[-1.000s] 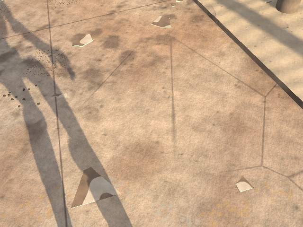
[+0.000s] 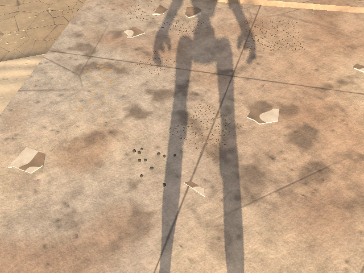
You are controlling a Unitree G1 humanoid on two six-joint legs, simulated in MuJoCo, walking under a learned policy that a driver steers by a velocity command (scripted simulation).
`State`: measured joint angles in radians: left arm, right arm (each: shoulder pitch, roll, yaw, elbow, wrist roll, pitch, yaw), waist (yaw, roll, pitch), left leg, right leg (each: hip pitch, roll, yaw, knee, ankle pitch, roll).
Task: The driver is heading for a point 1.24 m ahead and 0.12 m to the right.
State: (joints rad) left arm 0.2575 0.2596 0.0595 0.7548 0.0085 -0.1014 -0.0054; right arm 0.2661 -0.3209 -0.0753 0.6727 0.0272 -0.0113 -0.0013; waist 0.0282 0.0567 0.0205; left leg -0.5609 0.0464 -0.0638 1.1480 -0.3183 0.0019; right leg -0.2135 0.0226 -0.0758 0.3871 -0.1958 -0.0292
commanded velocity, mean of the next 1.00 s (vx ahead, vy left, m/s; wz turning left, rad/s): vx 0.50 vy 0.00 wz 0.00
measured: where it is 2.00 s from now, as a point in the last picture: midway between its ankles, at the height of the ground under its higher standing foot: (216, 144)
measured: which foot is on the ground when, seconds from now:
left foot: up 0.00-0.30, down 0.32-0.84, up 0.86-1.00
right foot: down 0.00-0.32, up 0.34-0.82, down 0.84-1.00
